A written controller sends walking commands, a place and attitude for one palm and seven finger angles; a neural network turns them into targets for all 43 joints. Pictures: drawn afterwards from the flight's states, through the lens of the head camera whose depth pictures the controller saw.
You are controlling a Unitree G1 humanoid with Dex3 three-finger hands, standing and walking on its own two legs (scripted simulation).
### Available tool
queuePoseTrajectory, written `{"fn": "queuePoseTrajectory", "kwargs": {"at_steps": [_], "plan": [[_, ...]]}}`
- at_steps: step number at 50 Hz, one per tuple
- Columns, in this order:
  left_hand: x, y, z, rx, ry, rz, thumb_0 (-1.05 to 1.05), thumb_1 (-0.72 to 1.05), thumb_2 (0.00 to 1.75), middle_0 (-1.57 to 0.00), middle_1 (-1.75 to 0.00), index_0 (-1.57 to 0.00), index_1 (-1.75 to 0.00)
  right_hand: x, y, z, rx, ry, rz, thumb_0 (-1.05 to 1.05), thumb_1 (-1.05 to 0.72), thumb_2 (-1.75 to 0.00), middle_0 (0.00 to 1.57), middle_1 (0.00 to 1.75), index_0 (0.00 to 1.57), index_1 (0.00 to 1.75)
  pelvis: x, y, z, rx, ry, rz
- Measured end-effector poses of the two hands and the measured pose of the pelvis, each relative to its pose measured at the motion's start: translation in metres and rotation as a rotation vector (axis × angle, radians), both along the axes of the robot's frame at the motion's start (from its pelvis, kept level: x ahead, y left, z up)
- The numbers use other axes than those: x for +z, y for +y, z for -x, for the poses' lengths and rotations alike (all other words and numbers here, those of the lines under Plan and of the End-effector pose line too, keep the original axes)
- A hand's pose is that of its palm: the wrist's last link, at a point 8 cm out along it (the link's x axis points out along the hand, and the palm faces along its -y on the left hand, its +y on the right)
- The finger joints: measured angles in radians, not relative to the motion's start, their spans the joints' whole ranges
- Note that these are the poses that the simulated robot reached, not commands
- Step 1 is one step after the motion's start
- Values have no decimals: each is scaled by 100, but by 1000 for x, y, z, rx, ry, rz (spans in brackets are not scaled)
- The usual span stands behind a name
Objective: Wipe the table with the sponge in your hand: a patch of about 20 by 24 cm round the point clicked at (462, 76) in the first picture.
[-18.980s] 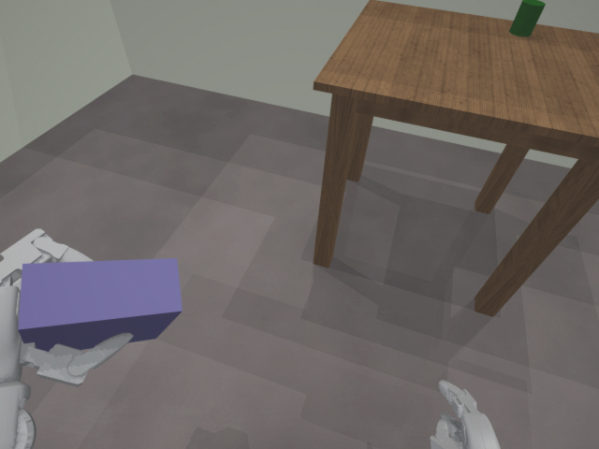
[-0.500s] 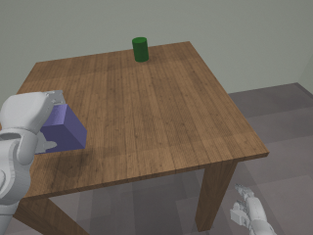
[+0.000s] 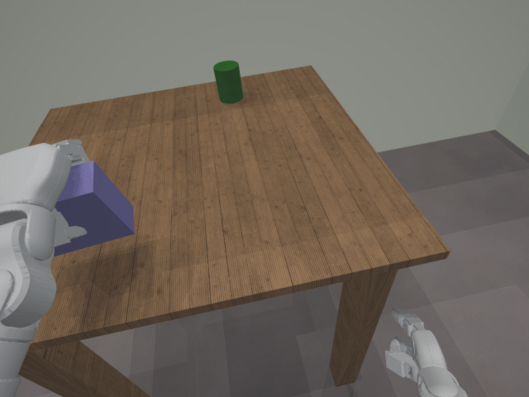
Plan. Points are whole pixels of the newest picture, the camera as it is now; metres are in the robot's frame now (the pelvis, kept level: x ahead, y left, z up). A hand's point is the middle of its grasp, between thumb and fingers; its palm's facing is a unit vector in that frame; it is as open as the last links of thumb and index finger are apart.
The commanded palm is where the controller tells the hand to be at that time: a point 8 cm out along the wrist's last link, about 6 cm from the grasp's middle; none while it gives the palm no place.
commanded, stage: lower the sponge onto the table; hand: left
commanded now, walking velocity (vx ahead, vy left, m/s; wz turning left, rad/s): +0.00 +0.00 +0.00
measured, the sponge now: (79, 218) +0.28 +0.34 +0.15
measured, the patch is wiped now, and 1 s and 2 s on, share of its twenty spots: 0.15 0.15 0.25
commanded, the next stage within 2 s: wipe forward along the first lane in 0.60 s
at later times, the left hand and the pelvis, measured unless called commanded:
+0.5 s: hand (68, 230) +0.25 +0.33 +0.15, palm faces +0.06 -0.05 -1.00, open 9.6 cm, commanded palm +0.21 +0.31 +0.22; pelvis +0.01 +0.00 +0.00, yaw +0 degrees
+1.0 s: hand (85, 229) +0.27 +0.33 +0.14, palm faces +0.01 -0.01 -1.00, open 9.7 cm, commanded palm +0.24 +0.32 +0.20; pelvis +0.00 +0.01 +0.00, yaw +1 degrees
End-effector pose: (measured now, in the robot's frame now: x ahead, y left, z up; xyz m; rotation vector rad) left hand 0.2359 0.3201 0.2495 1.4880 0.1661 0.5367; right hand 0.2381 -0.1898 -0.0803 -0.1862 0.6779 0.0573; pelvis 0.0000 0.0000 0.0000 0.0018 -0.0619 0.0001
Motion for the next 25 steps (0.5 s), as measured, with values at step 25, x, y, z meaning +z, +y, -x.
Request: {"fn": "queuePoseTrajectory", "kwargs": {"at_steps": [25], "plan": [[-43, 5, 9, 80, 177, 72, 0, -46, 103, -78, -138, -78, -138, 0, -5, -10, -4, -7, -17, 1, -90, -90, 21, 30, 20, 30, -1, -1, -9, 4, 24, 0]]}}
